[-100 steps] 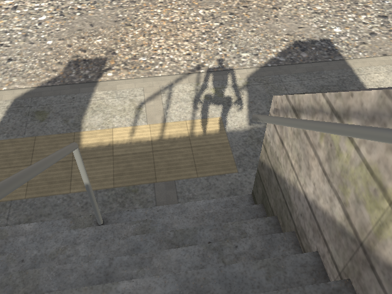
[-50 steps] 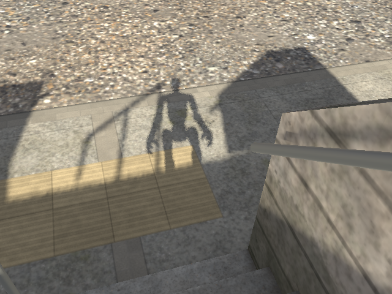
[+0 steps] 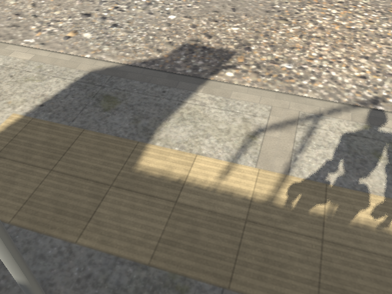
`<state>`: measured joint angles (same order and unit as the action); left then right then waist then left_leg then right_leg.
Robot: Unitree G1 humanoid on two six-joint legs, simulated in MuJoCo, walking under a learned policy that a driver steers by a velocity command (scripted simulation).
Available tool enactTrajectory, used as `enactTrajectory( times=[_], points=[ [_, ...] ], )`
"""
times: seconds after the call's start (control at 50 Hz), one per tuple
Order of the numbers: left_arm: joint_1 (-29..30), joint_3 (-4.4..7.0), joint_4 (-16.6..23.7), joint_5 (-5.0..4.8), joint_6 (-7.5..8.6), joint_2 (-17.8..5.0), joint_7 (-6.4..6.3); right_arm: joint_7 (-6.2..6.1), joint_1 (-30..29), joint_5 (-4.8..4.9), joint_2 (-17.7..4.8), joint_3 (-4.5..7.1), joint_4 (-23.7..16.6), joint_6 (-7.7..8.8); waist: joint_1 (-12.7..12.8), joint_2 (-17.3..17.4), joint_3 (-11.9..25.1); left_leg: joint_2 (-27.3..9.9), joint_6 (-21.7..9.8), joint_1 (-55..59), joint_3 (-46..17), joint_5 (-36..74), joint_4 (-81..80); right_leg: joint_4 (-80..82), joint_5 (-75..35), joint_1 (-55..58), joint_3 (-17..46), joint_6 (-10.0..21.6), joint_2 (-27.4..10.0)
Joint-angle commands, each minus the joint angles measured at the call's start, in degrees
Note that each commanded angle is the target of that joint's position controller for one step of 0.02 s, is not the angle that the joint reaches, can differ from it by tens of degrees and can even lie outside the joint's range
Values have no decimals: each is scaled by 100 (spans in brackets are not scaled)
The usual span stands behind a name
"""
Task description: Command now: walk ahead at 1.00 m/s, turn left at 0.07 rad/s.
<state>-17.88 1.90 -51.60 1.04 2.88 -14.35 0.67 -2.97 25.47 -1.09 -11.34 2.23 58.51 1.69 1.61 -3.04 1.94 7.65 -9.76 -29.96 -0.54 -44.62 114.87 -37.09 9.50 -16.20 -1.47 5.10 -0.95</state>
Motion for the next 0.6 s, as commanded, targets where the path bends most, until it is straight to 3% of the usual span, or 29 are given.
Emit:
enactTrajectory(
  times=[0.02, 0.04, 0.06, 0.08, 0.1, 0.12, 0.14, 0.16, 0.18, 0.2, 0.22, 0.24, 0.26, 0.28, 0.3, 0.32, 0.34, 0.36, 0.38, 0.4, 0.42, 0.44, 0.46, 0.48, 0.5, 0.52, 0.54, 0.56, 0.6],
  points=[
    [-2475, 74, -786, 52, -9, -611, 229, -57, -131, 82, 82, -131, -827, 37, 21, -596, -11, -182, -508, -4570, -731, 664, 911, -678, -3681, 3202, 1634, 231, -1518],
    [-2464, 58, -876, -3, 50, -543, 234, -63, -201, -46, 33, -121, -681, -1, -33, -326, -231, -287, -393, -4679, -899, 824, 886, -480, -2061, 2372, 1897, 518, -1503],
    [-2121, 109, -893, -12, 223, -782, 131, -42, -1004, -274, 7, -166, -982, 74, 4, -759, -412, -574, -19, -5246, -1227, 1391, 339, 4, -314, 1918, 3000, 917, -2012],
    [-1711, -79, -862, 16, 275, -324, 93, 16, -1417, -305, -290, -59, -962, 23, -273, 262, -948, -750, 388, -5160, -1346, 2683, -1002, 237, 715, 818, 2935, 684, -1641],
    [-996, -260, -590, 92, 355, -1, -4, 138, -2014, -183, -172, -166, -1350, 1, -583, 273, -1432, -765, 868, -3539, -884, 3856, -3442, 947, 844, -1484, 2642, 607, -1494],
    [-778, -232, -540, 130, 352, -118, -77, 252, -1899, -158, -134, -172, -1143, 10, -649, 380, -1582, -792, 978, -1999, -436, 4949, -4294, 751, 715, -2680, 2299, 607, -1223],
    [-913, -75, -544, 65, 369, -711, -94, 340, -1353, -202, -199, -67, -702, -48, -718, 123, -1052, -837, 913, -797, -208, 5904, -3865, 754, 590, -2894, 2290, 710, -1303],
    [-837, -67, -599, -77, 415, -538, -166, 411, -1628, -110, -389, 8, -669, 15, -631, 237, -960, -848, 819, -1040, -551, 7389, -4832, 150, 1715, -2331, 1872, 561, -806],
    [-497, -110, -482, -304, 464, -325, -234, 504, -2063, -142, -451, 9, -840, 137, -577, 101, -997, -1151, 718, -586, -441, 8707, -6119, 47, 2267, -2237, 1438, 517, -563],
    [-431, -108, -426, -298, 436, -305, -208, 566, -2474, -139, -431, -16, -898, 175, -348, 286, -1100, -1066, 629, -59, 50, 8987, -6668, -33, 2349, -2284, 1182, 528, -356],
    [-676, -85, -456, -245, 392, -322, -172, 599, -2795, -107, -288, -75, -1039, 195, -35, 179, -1129, -1093, 622, 298, 178, 8572, -7214, -245, 1778, -1955, 1232, 630, -367],
    [-962, -80, -583, -170, 384, -271, -162, 587, -2861, -79, -318, -35, -1055, 190, 140, 4, -1207, -1085, 654, 377, 133, 8282, -7386, -626, 1254, -1535, 1286, 666, -401],
    [-1157, -68, -635, -19, 370, -193, -126, 543, -2655, -24, -351, 5, -1006, 185, 284, 12, -1170, -951, 679, 735, 415, 8088, -7366, -1128, 949, -1360, 1111, 677, -329],
    [-1194, -26, -643, 99, 328, -328, -169, 482, -2374, -3, -341, 45, -964, 173, 288, -208, -1086, -968, 689, 550, 321, 7434, -7320, -1702, 262, -638, 1420, 827, -497],
    [-900, -37, -659, 303, 238, -220, -207, 403, -1272, 90, -470, 115, -696, 170, -247, -413, -784, -1224, 609, 1105, 43, 7095, -7867, -2833, -696, -310, 1444, 891, -481],
    [-910, 18, -784, 310, 155, -297, -188, 360, 181, -6, -854, 321, -168, 140, -748, -237, -190, -951, 585, 2612, 471, 6555, -7733, -4390, -2045, -537, 1109, 828, -430],
    [-533, 113, -762, 213, 151, -554, -124, 369, 1706, -168, -1062, 422, 248, 94, -1604, 423, 74, -961, 532, 4718, 418, 6166, -7881, -6448, -2013, -2123, 909, 650, -59],
    [170, 255, -587, 103, 132, -452, -177, 478, 1696, -190, -1171, 491, 180, 138, -2100, 1275, -630, -1771, 88, 4432, -728, 5952, -9849, -8522, 2141, -2789, 687, 471, 1047],
    [-650, 141, -259, -163, 220, 12, -289, 589, 980, -294, -989, 259, -19, 312, -799, 1351, -692, -2385, 634, 5209, -831, 9264, -7489, -7935, 3130, -4472, 886, 512, 688],
    [-1211, 178, -531, -21, 178, -37, -321, 588, 677, -158, -865, 211, -102, 351, -460, 1183, -394, -2785, 548, 5762, -1361, 9216, -7236, -6738, 2663, -5141, 953, 510, 189],
    [-1173, 210, -699, 199, 81, 25, -347, 562, 940, -37, -793, 196, 76, 401, -464, 658, -515, -2966, 229, 4937, -1481, 7912, -7520, -6676, 2526, -5129, 815, 377, 0],
    [-507, 256, -556, 251, 93, -49, -251, 499, 482, 54, -276, 28, 69, 538, -335, 178, -652, -2164, 541, 3694, -956, 6140, -8002, -5939, 1379, -4742, 836, 374, -119],
    [-463, 187, -282, 312, 56, 277, -161, 406, 435, -11, -632, 84, 39, 654, -29, 1243, -676, -2685, 233, 2943, -1194, 6258, -7868, -4885, 698, -4425, 871, 243, -406],
    [121, 144, -91, 402, -22, 271, -67, 292, 41, -32, -729, 158, 57, 646, -12, 1135, -818, -3084, -24, 1621, -1536, 5536, -7896, -3718, -260, -3743, 967, -65, -605],
    [439, 147, -233, 415, -128, 143, -15, 240, 8, -110, -674, 160, 59, 629, -120, 906, -1172, -2868, -29, 1048, -1262, 5203, -7962, -3807, -873, -3542, 765, -127, -607],
    [939, 208, -73, 300, -51, -26, 90, 168, -367, -154, -277, 95, 34, 726, -34, 666, -1169, -2332, 388, 858, -834, 3390, -7667, -2683, -2263, -3463, 928, -72, -554],
    [989, 166, 58, 92, 86, -18, 251, 94, -757, -12, -144, 11, -157, 875, 283, 251, -1212, -2039, 607, -577, -35, 2207, -7651, -1159, -4413, -1863, 644, -102, -416],
    [855, 105, -122, -5, 144, 181, 365, 92, -908, 108, -322, 28, -217, 912, 340, 176, -985, -1827, 759, -1139, 342, 1798, -7709, -1064, -5445, -500, 166, 65, -195],
    [487, 93, -392, -153, 71, 74, 357, 155, -991, 91, -521, 76, -205, 835, 398, 823, -880, -1680, 796, -897, 836, 2465, -7151, -943, -5280, 234, -345, 209, 5]
  ],
)
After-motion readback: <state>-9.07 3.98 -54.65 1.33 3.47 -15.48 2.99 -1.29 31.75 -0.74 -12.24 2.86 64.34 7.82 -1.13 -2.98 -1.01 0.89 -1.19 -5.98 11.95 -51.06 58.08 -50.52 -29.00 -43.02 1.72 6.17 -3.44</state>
